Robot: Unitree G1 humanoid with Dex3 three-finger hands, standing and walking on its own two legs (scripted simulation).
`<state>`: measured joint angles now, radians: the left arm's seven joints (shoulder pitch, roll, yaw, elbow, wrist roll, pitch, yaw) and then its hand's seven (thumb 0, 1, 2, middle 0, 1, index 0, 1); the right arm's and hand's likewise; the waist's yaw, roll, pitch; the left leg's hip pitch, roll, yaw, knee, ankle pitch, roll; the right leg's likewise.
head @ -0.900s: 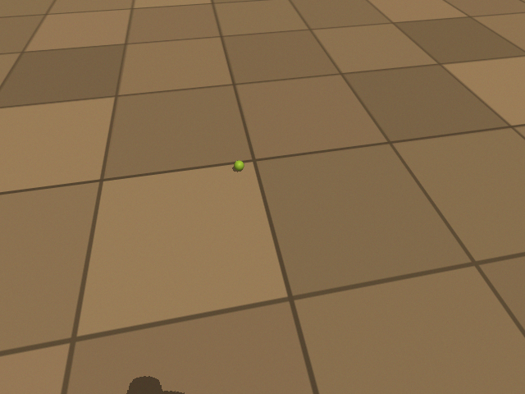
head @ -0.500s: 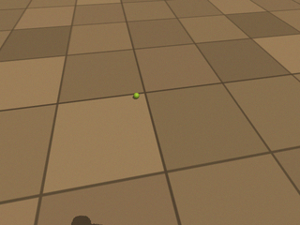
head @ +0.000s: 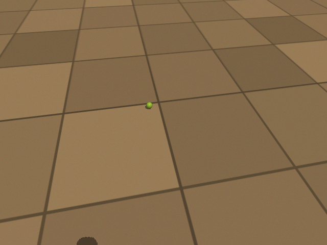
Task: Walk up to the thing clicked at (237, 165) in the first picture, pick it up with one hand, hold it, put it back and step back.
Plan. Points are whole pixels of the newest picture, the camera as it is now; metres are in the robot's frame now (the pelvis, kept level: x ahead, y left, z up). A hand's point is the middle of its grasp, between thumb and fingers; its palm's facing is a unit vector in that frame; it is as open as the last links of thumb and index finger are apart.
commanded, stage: stand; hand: left
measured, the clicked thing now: (149, 105) +1.35 +0.10 -0.76
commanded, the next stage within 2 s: walk up in 0.22 s
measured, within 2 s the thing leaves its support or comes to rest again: neither
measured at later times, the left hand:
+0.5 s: hand out of the picture +0.14 +0.24 -0.14, palm faces -0.08 -0.91 -0.40, open 7.4 cm
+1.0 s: hand (109, 208) +0.26 +0.17 -0.16, palm faces +0.01 -0.94 -0.35, open 7.4 cm
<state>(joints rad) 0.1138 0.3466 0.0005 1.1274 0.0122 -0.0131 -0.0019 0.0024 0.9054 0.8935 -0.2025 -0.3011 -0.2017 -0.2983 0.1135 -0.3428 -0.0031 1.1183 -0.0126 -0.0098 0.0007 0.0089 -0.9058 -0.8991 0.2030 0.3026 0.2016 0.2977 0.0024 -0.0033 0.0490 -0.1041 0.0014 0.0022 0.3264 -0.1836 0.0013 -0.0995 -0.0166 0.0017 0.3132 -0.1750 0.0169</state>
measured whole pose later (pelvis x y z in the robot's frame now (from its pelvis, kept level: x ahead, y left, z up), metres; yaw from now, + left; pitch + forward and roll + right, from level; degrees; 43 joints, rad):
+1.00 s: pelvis +0.24 -0.10 -0.01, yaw +0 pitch -2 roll -2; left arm 0.34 0.40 0.07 0.91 0.02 -0.08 -0.06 0.00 0.90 0.89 -0.21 -0.30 -0.21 -0.30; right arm 0.26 -0.42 -0.08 0.93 -0.04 -0.03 0.09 0.01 -0.91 -0.90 0.20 0.30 0.20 0.30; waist 0.04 0.02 0.06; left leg -0.45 0.09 0.00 0.60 -0.16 0.00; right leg -0.02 0.01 -0.11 0.41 -0.36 -0.02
